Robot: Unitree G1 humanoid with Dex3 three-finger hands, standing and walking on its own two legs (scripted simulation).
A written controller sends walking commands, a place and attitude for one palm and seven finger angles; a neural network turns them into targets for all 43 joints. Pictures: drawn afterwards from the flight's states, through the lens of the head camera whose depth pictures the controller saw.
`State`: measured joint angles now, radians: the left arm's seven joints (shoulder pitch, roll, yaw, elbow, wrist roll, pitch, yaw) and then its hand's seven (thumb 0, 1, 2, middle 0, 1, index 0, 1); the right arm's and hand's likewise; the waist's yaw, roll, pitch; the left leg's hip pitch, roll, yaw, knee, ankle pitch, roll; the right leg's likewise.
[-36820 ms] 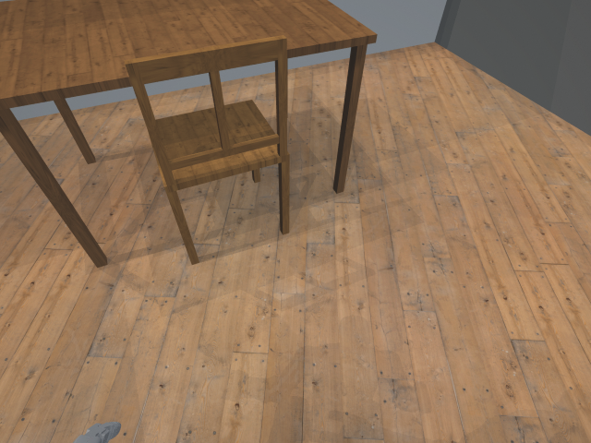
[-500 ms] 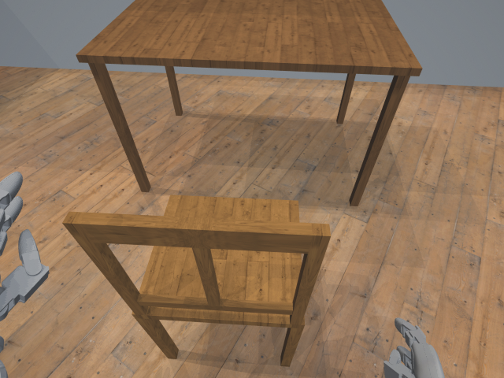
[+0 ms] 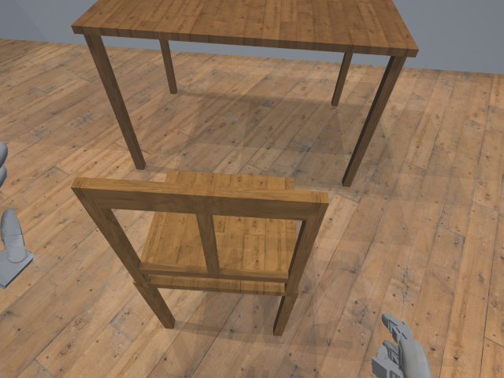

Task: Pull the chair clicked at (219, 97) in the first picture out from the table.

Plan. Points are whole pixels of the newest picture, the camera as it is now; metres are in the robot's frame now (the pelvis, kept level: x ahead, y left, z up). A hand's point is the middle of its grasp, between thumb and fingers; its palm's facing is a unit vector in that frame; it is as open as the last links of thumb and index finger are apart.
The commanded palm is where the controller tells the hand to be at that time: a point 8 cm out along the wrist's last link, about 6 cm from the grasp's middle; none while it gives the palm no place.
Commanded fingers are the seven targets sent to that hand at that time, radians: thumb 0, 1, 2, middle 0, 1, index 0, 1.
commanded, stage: step back with the hand held close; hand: left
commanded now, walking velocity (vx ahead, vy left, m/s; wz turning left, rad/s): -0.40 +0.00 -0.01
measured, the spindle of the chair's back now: (209, 244) +0.39 +0.12 -0.11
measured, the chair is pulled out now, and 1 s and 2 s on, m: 0.64 0.64 0.64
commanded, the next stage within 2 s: stop stepping back and stand still in 0.10 s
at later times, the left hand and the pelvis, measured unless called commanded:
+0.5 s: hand out of the picture +0.08 +0.24 +0.16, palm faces +0.48 -0.77 -0.42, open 7.4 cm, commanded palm +0.03 +0.27 +0.19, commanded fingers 0.00 0.90 0.90 -0.20 -0.30 -0.20 -0.30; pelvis -0.11 -0.03 +0.01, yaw +1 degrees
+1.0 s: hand out of the picture +0.05 +0.25 +0.16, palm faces +0.50 -0.77 -0.39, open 7.4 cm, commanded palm +0.00 +0.28 +0.19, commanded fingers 0.00 0.90 0.90 -0.20 -0.30 -0.20 -0.30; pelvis -0.13 -0.02 +0.01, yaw +2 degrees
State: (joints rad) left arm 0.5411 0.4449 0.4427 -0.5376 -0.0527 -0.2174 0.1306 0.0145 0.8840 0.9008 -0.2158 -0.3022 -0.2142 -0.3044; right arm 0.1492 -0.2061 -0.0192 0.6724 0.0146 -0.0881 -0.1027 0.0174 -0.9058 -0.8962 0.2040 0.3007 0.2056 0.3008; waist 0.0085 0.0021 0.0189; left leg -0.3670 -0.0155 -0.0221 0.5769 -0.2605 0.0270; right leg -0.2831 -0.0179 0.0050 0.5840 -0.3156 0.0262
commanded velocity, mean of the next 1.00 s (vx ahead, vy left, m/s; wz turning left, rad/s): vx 0.05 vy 0.02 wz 0.01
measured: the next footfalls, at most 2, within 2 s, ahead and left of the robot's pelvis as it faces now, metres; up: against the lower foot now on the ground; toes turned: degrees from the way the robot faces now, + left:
right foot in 0.26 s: -0.07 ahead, -0.16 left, +0.00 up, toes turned -1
left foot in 0.54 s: -0.11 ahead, +0.11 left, +0.00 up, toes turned +2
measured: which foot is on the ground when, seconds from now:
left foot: down 0.00-0.30, up 0.32-0.52, down 0.54-1.00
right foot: down 0.00-0.00, up 0.02-0.24, down 0.26-1.00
